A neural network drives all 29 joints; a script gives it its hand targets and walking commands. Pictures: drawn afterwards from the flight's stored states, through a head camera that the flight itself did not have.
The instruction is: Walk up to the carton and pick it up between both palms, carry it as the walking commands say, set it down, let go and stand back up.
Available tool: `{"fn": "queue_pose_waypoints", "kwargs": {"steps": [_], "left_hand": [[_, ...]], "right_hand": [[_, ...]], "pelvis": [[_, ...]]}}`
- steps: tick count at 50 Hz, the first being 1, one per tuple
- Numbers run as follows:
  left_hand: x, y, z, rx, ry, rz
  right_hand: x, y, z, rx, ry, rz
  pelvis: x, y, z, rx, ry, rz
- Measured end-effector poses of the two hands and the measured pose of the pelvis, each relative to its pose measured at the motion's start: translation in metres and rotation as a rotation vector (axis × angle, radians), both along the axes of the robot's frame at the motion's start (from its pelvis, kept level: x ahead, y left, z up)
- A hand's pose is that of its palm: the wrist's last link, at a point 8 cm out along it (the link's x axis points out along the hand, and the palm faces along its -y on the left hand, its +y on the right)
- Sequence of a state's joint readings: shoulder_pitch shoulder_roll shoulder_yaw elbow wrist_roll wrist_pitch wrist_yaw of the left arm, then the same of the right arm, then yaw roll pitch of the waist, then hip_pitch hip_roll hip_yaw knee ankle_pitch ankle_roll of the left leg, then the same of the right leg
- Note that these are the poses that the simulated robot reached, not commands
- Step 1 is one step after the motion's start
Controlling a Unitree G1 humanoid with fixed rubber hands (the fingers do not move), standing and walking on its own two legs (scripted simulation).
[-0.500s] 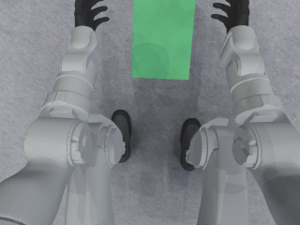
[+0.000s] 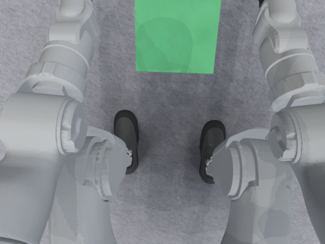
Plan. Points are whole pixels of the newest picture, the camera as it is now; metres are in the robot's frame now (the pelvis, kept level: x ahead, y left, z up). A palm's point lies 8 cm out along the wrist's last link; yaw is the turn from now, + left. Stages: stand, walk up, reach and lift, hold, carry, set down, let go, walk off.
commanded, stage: reach and lift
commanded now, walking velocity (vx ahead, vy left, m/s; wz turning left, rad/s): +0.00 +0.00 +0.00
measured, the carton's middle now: (176, 5) +0.53 -0.01 -0.29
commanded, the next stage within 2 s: none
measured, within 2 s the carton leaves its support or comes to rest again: leaves its support in 1.62 s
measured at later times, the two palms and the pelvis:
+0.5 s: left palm out of the picture +0.54 +0.13 -0.20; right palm out of the picture +0.53 -0.16 -0.21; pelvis +0.00 +0.00 +0.00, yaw +0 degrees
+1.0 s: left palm out of the picture +0.54 +0.11 -0.20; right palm out of the picture +0.53 -0.14 -0.21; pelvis +0.00 +0.00 +0.00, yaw +0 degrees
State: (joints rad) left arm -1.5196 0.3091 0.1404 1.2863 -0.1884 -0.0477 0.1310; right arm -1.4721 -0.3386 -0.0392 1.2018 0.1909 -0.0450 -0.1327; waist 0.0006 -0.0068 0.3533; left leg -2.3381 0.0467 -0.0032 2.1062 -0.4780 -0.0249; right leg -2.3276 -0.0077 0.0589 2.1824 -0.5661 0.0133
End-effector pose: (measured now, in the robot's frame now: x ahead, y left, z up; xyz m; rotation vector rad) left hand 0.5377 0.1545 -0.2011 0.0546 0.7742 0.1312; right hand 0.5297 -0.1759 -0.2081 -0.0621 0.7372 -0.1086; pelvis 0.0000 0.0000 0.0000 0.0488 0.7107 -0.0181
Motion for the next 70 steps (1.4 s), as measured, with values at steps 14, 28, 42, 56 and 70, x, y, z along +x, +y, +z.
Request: {"fn": "queue_pose_waypoints", "kwargs": {"steps": [14,28,42,56,70], "left_hand": [[-0.001,0.000,-0.003,-0.007,0.003,0.001],[0.001,-0.034,-0.002,-0.048,-0.003,-0.074],[0.002,-0.043,-0.001,-0.027,-0.006,-0.105],[0.003,-0.042,-0.001,-0.054,0.022,-0.103],[0.004,-0.042,0.000,-0.054,0.045,-0.107]], "right_hand": [[-0.001,-0.001,-0.002,-0.012,0.003,0.011],[0.004,0.020,0.000,0.028,-0.005,0.050],[0.003,0.031,-0.001,0.025,0.012,0.071],[0.004,0.032,-0.001,0.053,0.044,0.043],[0.004,0.032,0.000,0.051,0.058,0.045]], "pelvis": [[0.000,0.000,-0.002,0.000,-0.001,0.000],[0.000,0.000,-0.002,0.000,-0.001,0.000],[0.000,0.000,-0.002,0.000,-0.002,0.000],[0.000,0.001,-0.007,-0.002,-0.018,0.000],[0.000,0.002,-0.012,-0.003,-0.035,-0.001]]}}
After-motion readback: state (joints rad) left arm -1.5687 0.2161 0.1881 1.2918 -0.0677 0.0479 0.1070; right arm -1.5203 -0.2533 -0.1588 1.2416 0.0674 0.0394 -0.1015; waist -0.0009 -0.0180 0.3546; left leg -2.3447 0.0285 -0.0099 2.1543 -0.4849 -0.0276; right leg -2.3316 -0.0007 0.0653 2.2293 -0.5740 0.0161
